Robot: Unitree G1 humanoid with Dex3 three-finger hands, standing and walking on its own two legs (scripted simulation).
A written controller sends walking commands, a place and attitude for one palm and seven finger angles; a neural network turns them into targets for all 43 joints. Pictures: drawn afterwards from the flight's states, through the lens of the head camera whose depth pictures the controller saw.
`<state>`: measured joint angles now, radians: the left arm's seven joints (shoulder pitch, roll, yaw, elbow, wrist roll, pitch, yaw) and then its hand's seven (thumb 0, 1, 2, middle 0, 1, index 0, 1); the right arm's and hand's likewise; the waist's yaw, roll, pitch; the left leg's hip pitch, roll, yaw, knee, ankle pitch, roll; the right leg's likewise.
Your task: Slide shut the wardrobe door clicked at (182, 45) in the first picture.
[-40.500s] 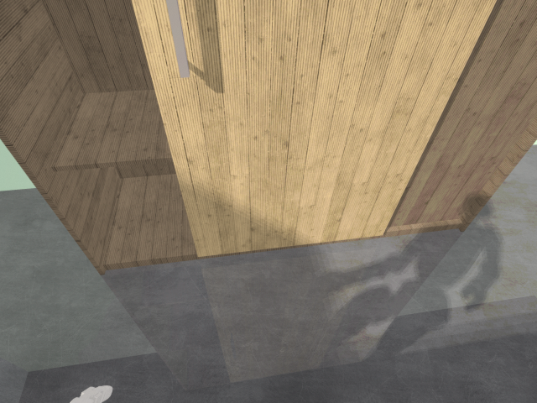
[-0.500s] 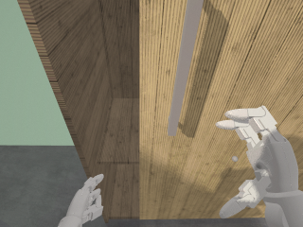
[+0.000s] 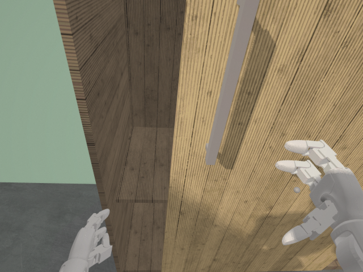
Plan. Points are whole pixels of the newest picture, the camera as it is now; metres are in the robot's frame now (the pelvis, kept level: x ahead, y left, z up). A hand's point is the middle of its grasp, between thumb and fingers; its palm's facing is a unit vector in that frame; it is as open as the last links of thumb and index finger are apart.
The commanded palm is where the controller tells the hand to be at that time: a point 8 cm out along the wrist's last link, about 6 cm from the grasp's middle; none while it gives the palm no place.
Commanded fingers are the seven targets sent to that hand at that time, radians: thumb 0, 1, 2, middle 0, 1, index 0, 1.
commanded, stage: draw the hand back to the body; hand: right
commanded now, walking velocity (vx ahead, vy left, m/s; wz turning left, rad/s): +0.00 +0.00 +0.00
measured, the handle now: (223, 94) +0.36 -0.07 +0.28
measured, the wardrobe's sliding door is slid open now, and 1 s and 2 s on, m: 0.18 0.18 0.18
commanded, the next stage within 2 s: step back with the hand held close in 1.24 s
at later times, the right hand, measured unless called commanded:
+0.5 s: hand (320, 208) +0.18 -0.22 +0.18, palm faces +0.35 +0.86 -0.36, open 12.4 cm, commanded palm +0.14 -0.27 +0.19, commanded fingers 0.00 -0.28 -0.60 0.22 0.66 0.22 0.66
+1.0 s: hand (343, 204) +0.20 -0.28 +0.16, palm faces +0.44 +0.82 -0.36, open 7.8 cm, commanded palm +0.15 -0.32 +0.18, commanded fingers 0.00 -0.90 -0.90 0.20 0.30 0.20 0.30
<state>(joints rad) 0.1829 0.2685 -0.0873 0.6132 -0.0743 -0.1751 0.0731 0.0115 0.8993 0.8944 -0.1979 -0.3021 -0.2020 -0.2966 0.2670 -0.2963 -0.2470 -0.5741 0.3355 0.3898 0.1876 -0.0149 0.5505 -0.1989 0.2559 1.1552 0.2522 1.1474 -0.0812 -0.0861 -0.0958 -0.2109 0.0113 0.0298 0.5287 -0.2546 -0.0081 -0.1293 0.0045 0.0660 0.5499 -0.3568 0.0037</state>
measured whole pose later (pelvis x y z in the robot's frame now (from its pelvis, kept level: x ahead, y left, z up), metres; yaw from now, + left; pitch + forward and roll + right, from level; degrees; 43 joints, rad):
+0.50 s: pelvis -0.02 +0.00 +0.00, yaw +1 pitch -4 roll +1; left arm 0.24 0.24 -0.01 0.71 0.00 -0.18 0.06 0.01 0.90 0.89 -0.20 -0.30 -0.20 -0.30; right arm 0.45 -0.33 -0.24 -0.44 0.06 -0.12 -0.09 -0.01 0.06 -0.44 0.24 0.87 0.24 0.86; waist -0.06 -0.08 -0.02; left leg -0.19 0.00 0.02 0.45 -0.19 0.00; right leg -0.12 -0.01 0.05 0.50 -0.31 0.01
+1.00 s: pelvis +0.00 -0.02 +0.01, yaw +1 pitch -4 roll +1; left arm 0.19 0.23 -0.01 0.67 0.01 -0.15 0.05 0.01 0.90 0.89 -0.20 -0.30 -0.20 -0.30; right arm 0.43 -0.33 -0.32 -0.35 0.06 -0.10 -0.10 0.01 -0.79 -0.85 0.22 0.37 0.21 0.36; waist -0.08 -0.06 -0.01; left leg -0.15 0.03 0.00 0.43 -0.20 -0.04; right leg -0.07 0.02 0.03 0.46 -0.32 -0.02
